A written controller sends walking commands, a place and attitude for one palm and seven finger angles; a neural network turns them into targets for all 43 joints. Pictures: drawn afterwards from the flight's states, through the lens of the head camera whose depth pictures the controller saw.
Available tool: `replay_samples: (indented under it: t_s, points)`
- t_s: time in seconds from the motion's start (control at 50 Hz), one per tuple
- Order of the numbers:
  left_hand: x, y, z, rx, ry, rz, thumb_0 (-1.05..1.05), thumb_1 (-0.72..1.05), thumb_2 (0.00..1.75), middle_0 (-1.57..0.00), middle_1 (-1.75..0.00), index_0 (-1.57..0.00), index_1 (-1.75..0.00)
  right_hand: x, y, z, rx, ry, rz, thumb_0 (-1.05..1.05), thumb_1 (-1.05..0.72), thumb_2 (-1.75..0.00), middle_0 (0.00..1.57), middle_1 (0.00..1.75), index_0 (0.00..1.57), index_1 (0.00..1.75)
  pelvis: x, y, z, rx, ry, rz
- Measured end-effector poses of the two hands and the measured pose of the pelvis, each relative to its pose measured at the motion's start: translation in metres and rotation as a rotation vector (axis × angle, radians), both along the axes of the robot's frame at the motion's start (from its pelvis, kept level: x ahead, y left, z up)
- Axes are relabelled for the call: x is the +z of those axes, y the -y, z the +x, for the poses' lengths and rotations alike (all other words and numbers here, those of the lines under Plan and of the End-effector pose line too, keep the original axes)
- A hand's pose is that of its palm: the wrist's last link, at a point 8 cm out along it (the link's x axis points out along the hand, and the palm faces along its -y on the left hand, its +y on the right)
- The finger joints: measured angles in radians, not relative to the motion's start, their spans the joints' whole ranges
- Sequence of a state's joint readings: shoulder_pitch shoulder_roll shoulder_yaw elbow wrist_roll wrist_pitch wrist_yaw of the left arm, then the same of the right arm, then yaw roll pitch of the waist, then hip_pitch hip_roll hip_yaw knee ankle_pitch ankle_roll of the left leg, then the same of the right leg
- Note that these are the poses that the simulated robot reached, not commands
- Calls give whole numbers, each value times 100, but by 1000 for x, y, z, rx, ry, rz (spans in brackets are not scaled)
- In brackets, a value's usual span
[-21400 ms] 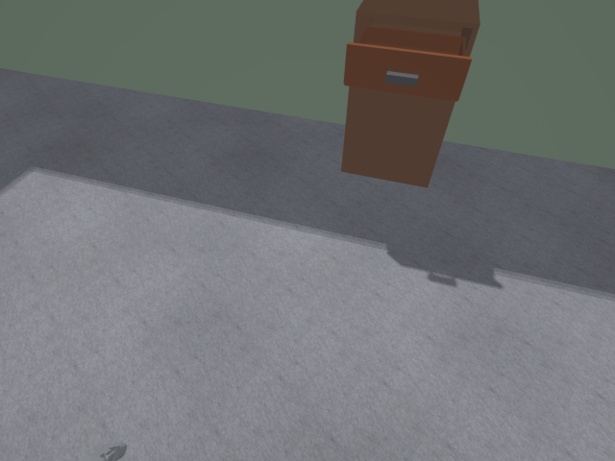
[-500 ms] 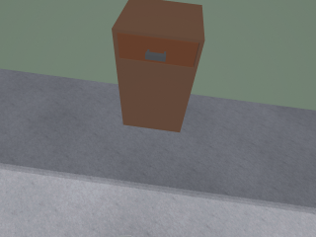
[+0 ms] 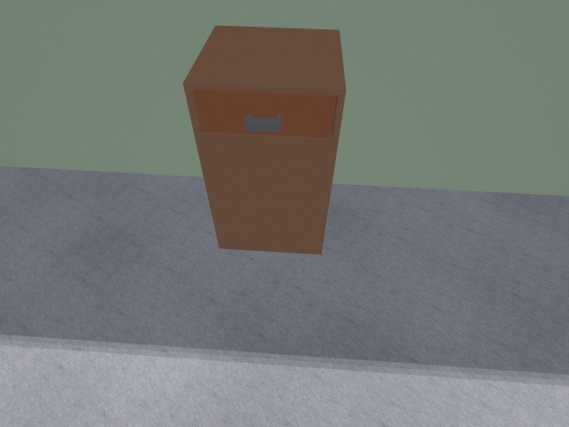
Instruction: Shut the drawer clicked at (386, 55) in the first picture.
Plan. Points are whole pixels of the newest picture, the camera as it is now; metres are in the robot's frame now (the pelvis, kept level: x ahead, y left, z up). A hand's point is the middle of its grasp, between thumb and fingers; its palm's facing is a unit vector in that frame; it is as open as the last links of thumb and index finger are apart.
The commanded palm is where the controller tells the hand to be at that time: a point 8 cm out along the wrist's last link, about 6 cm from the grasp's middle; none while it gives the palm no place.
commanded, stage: let the arm hang, fingers relaxed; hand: left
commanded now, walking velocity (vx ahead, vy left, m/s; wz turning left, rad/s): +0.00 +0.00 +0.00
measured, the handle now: (263, 120) +0.93 +0.11 -0.08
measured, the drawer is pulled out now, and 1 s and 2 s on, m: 0.00 0.00 0.00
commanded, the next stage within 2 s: look to check the result in 0.18 s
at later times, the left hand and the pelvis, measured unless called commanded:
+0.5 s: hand out of the picture -0.01 +0.16 -0.17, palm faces +0.04 -0.98 -0.18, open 7.4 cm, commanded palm none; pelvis +0.01 +0.00 +0.00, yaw -1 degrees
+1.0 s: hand out of the picture +0.01 +0.15 -0.17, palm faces +0.03 -0.98 -0.19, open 7.4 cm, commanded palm none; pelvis +0.02 -0.01 +0.00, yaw -1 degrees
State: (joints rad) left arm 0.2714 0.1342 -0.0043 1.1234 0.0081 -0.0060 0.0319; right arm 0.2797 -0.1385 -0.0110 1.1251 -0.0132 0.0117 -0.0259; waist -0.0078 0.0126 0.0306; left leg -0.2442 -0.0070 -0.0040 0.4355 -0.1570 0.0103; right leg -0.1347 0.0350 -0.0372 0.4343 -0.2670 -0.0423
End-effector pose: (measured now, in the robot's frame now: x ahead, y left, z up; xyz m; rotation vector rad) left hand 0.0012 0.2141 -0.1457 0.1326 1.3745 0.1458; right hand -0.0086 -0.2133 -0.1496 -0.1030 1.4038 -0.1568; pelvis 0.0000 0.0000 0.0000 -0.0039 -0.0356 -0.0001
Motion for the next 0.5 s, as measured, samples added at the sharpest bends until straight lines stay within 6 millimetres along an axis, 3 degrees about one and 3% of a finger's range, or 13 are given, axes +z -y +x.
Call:
replay_samples:
  t_s: [0.12,0.26,0.5]
  points:
    - [-2,3,4,3,-12,-3,1,93,90,-20,-30,-20,-31,1,-4,-6,-16,-26,5,1,-91,-90,20,30,20,30,0,3,5,-2,-1,1]
    - [0,5,-5,18,-47,2,1,92,90,-20,-30,-20,-30,-1,-8,-10,-22,-53,18,1,-91,-90,20,30,20,30,1,4,9,-3,-2,0]
    - [1,8,-19,34,-97,1,1,91,90,-20,-30,-20,-30,-1,-6,-1,-25,-46,16,1,-91,-90,20,30,20,30,1,5,14,-9,-3,3]
